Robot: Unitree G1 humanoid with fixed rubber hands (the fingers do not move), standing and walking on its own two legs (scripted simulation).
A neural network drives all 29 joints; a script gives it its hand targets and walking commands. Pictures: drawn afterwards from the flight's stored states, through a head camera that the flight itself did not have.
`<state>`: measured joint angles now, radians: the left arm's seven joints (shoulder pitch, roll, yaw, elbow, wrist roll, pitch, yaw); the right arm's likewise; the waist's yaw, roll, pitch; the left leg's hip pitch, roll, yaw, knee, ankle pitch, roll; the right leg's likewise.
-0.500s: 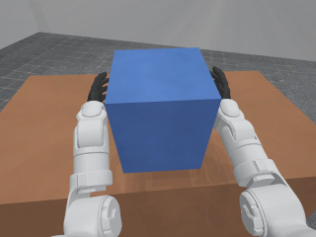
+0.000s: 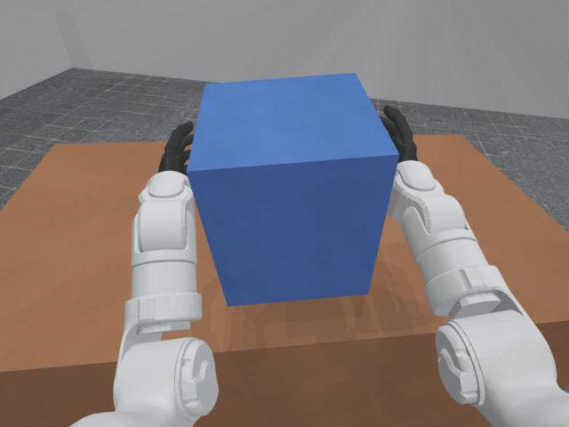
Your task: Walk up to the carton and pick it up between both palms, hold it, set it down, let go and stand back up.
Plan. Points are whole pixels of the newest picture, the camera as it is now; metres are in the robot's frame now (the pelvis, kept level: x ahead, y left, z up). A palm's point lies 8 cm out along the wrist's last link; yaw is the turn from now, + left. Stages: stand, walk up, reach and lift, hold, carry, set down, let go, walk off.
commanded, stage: reach and lift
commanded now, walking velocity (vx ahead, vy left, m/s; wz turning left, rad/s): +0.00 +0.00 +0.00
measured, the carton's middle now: (289, 193) +0.39 +0.00 +0.18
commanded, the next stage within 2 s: hold in 0.44 s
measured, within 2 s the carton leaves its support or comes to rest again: neither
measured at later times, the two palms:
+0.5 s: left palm (171, 167) +0.37 +0.16 +0.24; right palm (403, 151) +0.38 -0.14 +0.26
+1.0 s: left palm (169, 156) +0.37 +0.16 +0.25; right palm (407, 135) +0.38 -0.14 +0.28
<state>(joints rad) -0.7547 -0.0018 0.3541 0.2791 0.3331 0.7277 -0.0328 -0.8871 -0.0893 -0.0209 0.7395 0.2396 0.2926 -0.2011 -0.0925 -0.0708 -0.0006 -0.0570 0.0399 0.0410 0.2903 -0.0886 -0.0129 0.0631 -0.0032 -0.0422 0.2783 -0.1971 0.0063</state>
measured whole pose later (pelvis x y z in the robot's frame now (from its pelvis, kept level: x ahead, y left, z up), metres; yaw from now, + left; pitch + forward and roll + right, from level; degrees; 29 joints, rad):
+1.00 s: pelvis +0.00 +0.00 +0.00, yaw +0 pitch -6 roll +0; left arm -0.83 0.03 0.35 0.32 0.30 0.84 -0.03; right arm -1.00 -0.14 0.00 0.76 0.33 0.46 -0.24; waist -0.09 -0.05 -0.09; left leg -0.10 0.04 0.04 0.30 -0.09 -0.02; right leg 0.03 0.00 -0.04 0.28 -0.20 0.00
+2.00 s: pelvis +0.01 +0.00 +0.00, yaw +0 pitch -6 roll +0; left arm -0.82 0.02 0.35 0.28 0.29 0.86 -0.02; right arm -0.97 -0.15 0.03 0.71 0.37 0.51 -0.26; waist -0.09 -0.04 -0.10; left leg -0.10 0.04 0.04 0.31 -0.10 -0.02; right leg 0.02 0.00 -0.04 0.28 -0.20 0.01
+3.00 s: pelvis +0.00 +0.00 +0.00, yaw +0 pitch -6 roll -1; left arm -0.82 0.03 0.35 0.27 0.29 0.84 -0.03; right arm -0.96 -0.14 0.03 0.69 0.36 0.51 -0.27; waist -0.10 -0.05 -0.09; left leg -0.10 0.04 0.03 0.30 -0.09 -0.02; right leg 0.03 0.00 -0.04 0.28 -0.20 0.00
